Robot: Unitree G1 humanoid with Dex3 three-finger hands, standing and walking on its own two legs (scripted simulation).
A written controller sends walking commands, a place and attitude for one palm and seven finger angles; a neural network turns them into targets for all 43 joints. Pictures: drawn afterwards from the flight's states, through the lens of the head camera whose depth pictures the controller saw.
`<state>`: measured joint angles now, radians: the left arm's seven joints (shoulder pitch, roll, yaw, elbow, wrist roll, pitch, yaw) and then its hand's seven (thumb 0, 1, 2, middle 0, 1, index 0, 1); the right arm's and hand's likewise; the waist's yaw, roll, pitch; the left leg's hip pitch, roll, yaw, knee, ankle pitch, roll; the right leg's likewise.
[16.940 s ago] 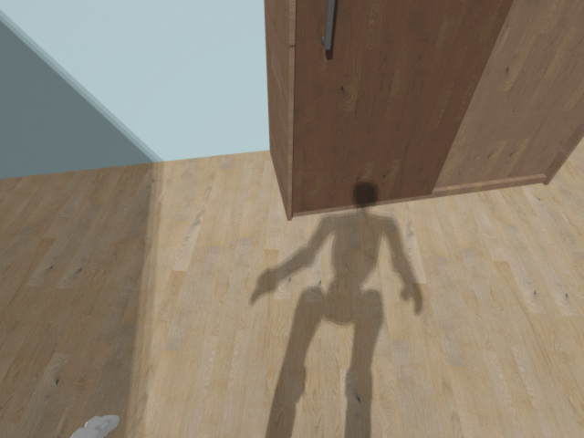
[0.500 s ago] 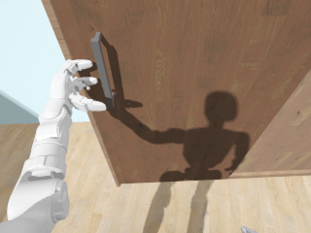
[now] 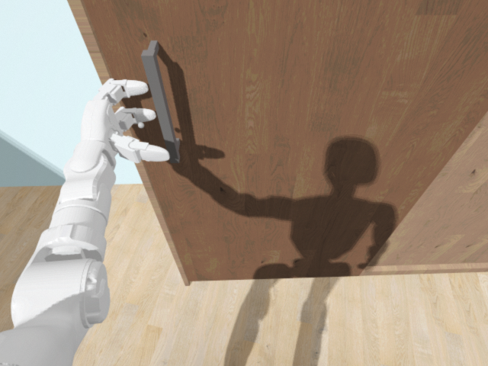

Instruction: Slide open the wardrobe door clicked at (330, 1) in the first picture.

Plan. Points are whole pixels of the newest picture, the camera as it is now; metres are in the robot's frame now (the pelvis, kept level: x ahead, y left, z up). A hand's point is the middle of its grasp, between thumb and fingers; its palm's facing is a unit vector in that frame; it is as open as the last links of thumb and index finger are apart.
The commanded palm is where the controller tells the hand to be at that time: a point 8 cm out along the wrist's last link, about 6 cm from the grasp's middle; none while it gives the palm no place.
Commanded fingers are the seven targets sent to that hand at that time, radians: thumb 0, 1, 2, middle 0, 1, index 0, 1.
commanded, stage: slide the fingers in behind the handle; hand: left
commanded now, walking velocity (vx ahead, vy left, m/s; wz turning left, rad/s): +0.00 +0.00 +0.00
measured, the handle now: (165, 108) +0.50 +0.14 +0.16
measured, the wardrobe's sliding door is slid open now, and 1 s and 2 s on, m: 0.00 0.00 0.00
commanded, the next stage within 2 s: grip the handle and tug to test in 1.62 s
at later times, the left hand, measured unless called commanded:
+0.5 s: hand (155, 130) +0.44 +0.15 +0.16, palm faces +0.04 -1.00 +0.00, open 14.0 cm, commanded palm +0.41 +0.20 +0.16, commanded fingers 0.00 -0.50 0.30 -0.30 -1.20 -0.30 -1.20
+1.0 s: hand (165, 127) +0.45 +0.14 +0.16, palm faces +0.03 -1.00 +0.00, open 14.0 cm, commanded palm +0.42 +0.18 +0.16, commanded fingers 0.00 -0.50 0.30 -0.30 -1.20 -0.30 -1.20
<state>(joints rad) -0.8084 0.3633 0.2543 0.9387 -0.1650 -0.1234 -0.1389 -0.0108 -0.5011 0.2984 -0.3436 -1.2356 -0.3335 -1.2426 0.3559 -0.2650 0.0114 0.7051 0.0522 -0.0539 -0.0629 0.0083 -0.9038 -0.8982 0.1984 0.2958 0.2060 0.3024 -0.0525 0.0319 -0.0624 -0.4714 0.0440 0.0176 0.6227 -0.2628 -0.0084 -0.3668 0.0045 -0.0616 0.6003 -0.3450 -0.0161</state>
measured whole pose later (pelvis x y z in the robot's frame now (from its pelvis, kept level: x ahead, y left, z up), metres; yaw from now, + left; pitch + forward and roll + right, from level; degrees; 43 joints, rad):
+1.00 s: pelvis +0.01 +0.00 +0.00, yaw -1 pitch +5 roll +0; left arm -0.70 0.25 0.20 0.74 -0.16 -0.06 -0.06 -0.01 -0.50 0.30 -0.30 -1.20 -0.30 -1.20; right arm 0.32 -0.25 0.01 0.69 0.05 -0.03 -0.06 0.01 -0.90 -0.90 0.20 0.30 0.21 0.30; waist -0.04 0.03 -0.06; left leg -0.40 0.05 0.03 0.58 -0.26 -0.01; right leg -0.30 0.01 -0.04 0.56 -0.34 -0.02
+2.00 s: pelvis +0.01 +0.00 +0.01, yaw -1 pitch +4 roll +0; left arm -0.67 0.23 0.19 0.71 -0.16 -0.04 -0.02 -0.01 -0.21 0.42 -0.31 -1.24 -0.31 -1.22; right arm 0.30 -0.24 0.01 0.69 0.05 -0.03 -0.06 0.01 -0.90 -0.90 0.20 0.30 0.21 0.30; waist -0.04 0.03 -0.06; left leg -0.38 0.04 0.04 0.57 -0.26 -0.01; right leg -0.29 0.00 -0.04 0.55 -0.33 -0.01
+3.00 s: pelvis +0.02 +0.00 +0.01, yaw -1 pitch +4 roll +0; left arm -0.58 0.21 0.18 0.57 -0.16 0.02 0.01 0.01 0.68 0.76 -0.28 -1.35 -0.27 -1.34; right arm 0.30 -0.24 0.00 0.66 0.05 -0.01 -0.05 0.01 -0.90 -0.90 0.20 0.30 0.21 0.30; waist -0.03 0.04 -0.08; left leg -0.34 0.04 0.05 0.55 -0.27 -0.01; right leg -0.25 0.01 -0.03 0.53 -0.34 -0.02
